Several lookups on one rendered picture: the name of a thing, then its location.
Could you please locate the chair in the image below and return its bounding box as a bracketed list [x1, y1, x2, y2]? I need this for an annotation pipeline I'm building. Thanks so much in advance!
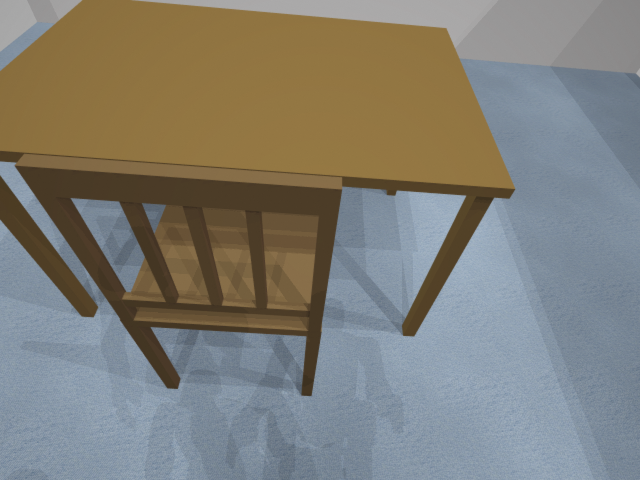
[14, 154, 342, 396]

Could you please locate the table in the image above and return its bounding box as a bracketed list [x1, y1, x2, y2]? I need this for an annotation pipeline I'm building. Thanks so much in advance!
[0, 0, 515, 337]

